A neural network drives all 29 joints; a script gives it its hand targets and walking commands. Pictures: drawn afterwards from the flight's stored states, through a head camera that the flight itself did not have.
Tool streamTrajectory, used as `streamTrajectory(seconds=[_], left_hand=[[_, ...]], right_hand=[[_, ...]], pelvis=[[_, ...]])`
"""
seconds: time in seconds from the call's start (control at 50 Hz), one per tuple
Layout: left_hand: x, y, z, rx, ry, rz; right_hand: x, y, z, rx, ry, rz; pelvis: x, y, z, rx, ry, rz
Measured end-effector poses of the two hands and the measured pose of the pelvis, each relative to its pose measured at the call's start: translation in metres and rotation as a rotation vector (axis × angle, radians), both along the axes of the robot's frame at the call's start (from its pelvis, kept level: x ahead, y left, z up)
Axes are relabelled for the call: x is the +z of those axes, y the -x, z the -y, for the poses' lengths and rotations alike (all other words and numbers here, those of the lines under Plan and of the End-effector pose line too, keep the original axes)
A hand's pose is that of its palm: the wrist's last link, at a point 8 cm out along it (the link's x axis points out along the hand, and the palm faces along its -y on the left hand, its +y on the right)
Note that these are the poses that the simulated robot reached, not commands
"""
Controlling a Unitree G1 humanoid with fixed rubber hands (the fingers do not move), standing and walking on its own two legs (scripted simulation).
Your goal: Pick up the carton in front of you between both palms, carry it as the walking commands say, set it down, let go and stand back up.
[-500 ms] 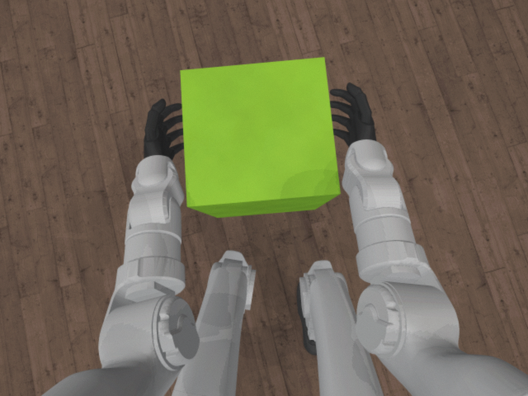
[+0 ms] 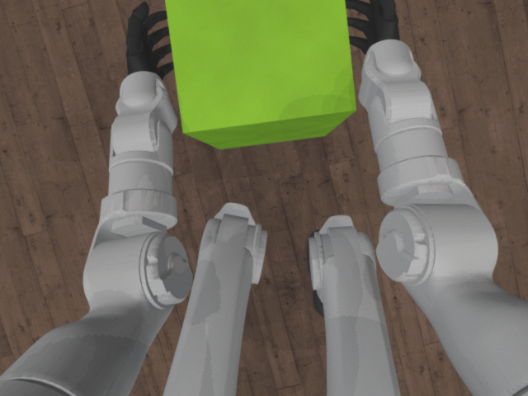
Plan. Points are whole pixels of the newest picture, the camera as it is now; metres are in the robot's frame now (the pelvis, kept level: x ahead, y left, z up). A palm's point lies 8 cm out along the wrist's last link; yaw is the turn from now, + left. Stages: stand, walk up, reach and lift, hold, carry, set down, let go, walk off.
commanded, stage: set down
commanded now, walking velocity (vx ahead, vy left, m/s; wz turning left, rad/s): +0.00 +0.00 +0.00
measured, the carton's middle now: (263, 71) +0.52 +0.07 -0.22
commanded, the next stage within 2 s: none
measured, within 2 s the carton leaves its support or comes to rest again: rests again in 0.76 s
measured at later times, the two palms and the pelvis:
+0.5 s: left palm (164, 83) +0.49 +0.22 -0.22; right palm (355, 46) +0.57 -0.07 -0.21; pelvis +0.01 -0.01 -0.06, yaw +0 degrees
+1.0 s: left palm (165, 83) +0.49 +0.22 -0.22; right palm (357, 52) +0.56 -0.07 -0.22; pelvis +0.00 -0.01 -0.07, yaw +0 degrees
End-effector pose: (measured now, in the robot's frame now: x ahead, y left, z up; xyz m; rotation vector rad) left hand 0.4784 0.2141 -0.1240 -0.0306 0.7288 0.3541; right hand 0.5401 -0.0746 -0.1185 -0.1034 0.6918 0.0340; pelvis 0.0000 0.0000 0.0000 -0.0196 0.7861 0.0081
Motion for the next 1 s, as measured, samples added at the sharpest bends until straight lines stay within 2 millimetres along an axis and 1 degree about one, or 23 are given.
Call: streamTrajectory(seconds=[0.2, 0.26, 0.32, 0.36, 0.5, 0.7, 0.82, 1.0], left_hand=[[-0.069, -0.010, -0.002, -0.004, 0.003, -0.016], [-0.082, -0.009, -0.001, -0.017, -0.007, -0.043], [-0.088, -0.010, -0.001, -0.019, -0.006, -0.063], [-0.090, -0.012, -0.002, -0.011, 0.002, -0.066], [-0.093, -0.011, -0.009, 0.005, 0.013, -0.049], [-0.092, -0.013, -0.005, -0.028, 0.019, -0.031], [-0.096, -0.010, -0.007, -0.031, 0.035, -0.029], [-0.097, -0.012, -0.009, -0.063, 0.039, -0.022]], right_hand=[[-0.068, -0.014, -0.002, 0.019, 0.010, -0.019], [-0.084, -0.014, 0.000, 0.018, 0.001, -0.045], [-0.097, -0.016, 0.001, 0.035, 0.001, -0.066], [-0.099, -0.019, 0.000, 0.043, 0.001, -0.055], [-0.094, -0.029, -0.008, 0.065, 0.004, -0.040], [-0.103, -0.021, -0.002, 0.052, -0.025, -0.044], [-0.102, -0.023, -0.003, 0.082, -0.007, -0.040], [-0.103, -0.025, -0.001, 0.098, -0.020, -0.047]], pelvis=[[-0.041, 0.004, 0.000, -0.011, -0.002, 0.036], [-0.049, 0.000, -0.001, -0.023, -0.007, 0.053], [-0.054, -0.004, -0.001, -0.026, -0.019, 0.052], [-0.057, -0.006, 0.000, -0.024, -0.028, 0.053], [-0.062, -0.012, 0.009, -0.037, -0.039, 0.047], [-0.067, -0.007, 0.013, -0.029, -0.045, 0.085], [-0.071, -0.004, 0.014, -0.031, -0.046, 0.110], [-0.073, -0.001, 0.013, -0.030, -0.043, 0.127]])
